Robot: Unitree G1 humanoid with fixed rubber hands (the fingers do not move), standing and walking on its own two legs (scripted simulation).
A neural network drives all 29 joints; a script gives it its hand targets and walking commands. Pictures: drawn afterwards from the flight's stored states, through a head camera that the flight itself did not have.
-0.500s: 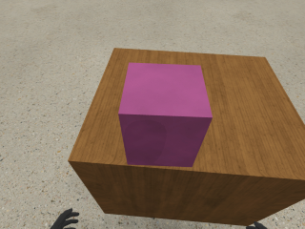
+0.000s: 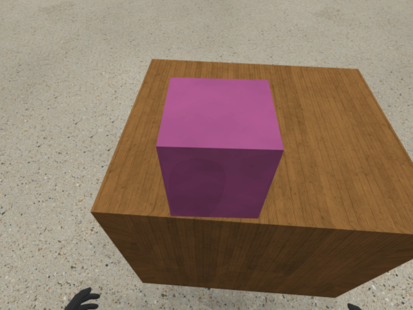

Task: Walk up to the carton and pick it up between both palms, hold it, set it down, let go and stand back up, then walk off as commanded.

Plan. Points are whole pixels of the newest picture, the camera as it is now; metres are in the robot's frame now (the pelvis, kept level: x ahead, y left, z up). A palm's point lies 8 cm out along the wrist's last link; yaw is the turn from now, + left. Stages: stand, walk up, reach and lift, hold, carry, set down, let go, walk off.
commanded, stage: walk off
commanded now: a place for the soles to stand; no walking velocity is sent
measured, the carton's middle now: (216, 151) +0.46 +0.02 +0.04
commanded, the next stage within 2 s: none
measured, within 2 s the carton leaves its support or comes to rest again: neither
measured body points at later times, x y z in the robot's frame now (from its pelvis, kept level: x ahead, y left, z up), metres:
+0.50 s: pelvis -0.13 +0.01 -0.02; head -0.11 +0.03 +0.43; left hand -0.01 +0.31 -0.13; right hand -0.02 -0.30 -0.11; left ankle -0.05 +0.13 -0.74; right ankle -0.18 -0.09 -0.69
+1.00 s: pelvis -0.27 +0.00 -0.03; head -0.24 -0.02 +0.42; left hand -0.15 +0.32 -0.10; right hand -0.15 -0.30 -0.14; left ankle -0.30 +0.15 -0.69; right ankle -0.20 -0.10 -0.74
